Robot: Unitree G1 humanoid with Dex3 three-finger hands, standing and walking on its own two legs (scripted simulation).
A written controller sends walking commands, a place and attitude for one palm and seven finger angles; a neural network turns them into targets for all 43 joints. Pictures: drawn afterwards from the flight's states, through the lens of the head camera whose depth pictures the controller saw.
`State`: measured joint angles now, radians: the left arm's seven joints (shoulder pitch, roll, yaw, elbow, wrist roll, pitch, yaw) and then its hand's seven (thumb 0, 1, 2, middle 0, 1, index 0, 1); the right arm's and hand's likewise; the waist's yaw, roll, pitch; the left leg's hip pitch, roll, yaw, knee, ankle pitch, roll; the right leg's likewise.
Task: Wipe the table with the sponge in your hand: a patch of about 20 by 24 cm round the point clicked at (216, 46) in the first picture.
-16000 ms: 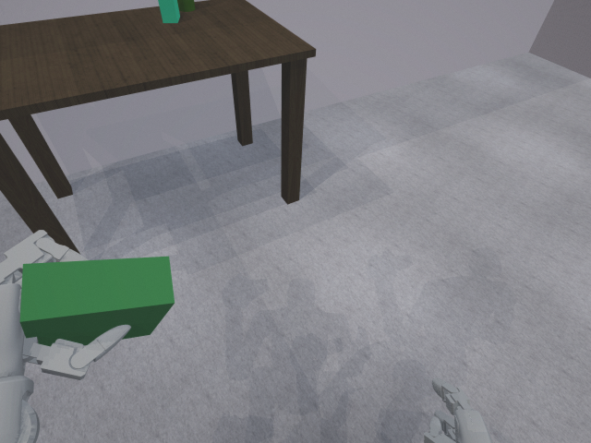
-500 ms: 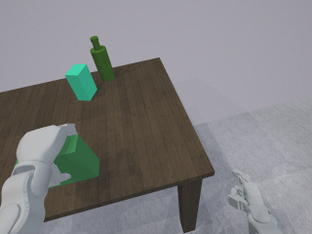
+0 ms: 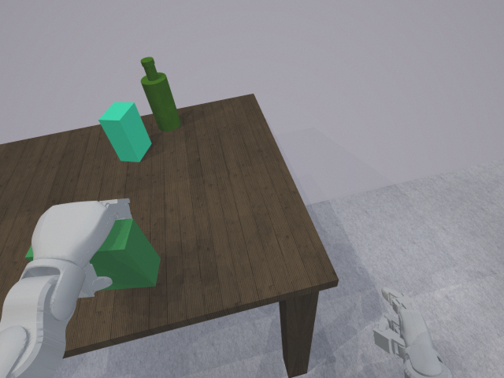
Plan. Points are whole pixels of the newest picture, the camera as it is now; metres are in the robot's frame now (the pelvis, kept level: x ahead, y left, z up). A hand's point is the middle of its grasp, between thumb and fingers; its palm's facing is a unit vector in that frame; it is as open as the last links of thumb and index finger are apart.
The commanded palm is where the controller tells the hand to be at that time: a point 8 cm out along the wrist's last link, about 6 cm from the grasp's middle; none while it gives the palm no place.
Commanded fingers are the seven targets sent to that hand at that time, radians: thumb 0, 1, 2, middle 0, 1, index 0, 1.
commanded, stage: move the sponge above the wiping area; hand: left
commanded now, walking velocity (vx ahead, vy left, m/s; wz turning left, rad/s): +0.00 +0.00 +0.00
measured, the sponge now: (107, 264) +0.23 +0.27 +0.08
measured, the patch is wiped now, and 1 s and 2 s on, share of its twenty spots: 0.00 0.00 0.00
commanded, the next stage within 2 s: none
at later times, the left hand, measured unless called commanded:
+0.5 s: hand (85, 230) +0.25 +0.29 +0.14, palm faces +0.15 -0.02 -0.99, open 9.2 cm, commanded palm +0.21 +0.29 +0.19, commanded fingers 0.00 0.10 1.30 -1.20 -1.60 -1.20 -1.60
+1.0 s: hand (82, 234) +0.25 +0.30 +0.13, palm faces +0.17 -0.08 -0.98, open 9.2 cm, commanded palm +0.20 +0.28 +0.17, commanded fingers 0.00 0.10 1.30 -1.20 -1.60 -1.20 -1.60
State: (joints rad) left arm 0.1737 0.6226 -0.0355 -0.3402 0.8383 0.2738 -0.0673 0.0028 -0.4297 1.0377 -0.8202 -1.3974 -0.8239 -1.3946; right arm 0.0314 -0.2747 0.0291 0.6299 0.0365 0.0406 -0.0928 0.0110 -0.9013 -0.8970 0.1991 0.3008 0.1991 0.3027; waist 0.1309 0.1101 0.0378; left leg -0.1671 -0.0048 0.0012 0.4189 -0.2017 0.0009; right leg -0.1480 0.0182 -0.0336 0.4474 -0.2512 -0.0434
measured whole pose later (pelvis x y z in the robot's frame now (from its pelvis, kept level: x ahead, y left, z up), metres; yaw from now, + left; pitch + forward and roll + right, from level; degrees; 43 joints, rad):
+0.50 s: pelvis +0.01 +0.01 +0.00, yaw -1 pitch -2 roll +0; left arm 0.17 0.59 0.00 -0.32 0.85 0.30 0.03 0.00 -0.43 1.04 -0.82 -1.40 -0.83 -1.40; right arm 0.03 -0.25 0.02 0.63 0.04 0.07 -0.06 0.01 -0.90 -0.90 0.20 0.30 0.20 0.30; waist 0.13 0.10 0.01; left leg -0.16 -0.01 0.01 0.42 -0.22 0.01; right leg -0.14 0.01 -0.02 0.43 -0.26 -0.03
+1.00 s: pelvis +0.01 +0.01 +0.00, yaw -1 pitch -2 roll +0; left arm 0.15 0.51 -0.01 -0.28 0.84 0.44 0.05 0.00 -0.43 1.04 -0.82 -1.41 -0.82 -1.40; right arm 0.01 -0.24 0.04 0.64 0.06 0.10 -0.03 0.01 -0.90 -0.90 0.20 0.30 0.20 0.30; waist 0.12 0.11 -0.01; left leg -0.16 -0.02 0.02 0.40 -0.21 0.02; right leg -0.14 0.01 -0.01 0.42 -0.25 -0.02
